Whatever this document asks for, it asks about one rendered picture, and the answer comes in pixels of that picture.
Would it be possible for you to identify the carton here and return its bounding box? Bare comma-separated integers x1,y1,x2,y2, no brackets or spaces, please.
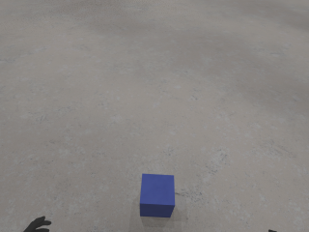
139,173,175,218

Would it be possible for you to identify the robot left hand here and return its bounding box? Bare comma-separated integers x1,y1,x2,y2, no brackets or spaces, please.
23,216,52,232

